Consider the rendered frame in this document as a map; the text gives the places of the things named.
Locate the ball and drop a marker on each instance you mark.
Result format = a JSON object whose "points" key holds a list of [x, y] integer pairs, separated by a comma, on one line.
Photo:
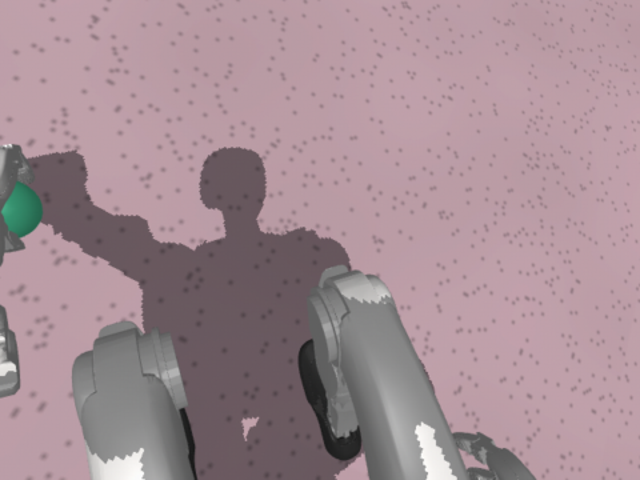
{"points": [[23, 211]]}

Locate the right robot foot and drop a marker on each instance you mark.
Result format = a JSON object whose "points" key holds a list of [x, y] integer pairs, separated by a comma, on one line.
{"points": [[340, 448]]}

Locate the right robot hand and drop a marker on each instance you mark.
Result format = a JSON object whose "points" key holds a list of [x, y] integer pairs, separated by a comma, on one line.
{"points": [[502, 463]]}

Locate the left robot foot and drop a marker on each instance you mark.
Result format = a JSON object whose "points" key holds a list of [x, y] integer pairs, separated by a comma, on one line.
{"points": [[190, 440]]}

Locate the left robot arm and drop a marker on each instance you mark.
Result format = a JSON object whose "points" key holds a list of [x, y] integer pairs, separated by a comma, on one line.
{"points": [[9, 359]]}

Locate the left robot hand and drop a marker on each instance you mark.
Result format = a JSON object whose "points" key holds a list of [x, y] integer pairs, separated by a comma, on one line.
{"points": [[13, 167]]}

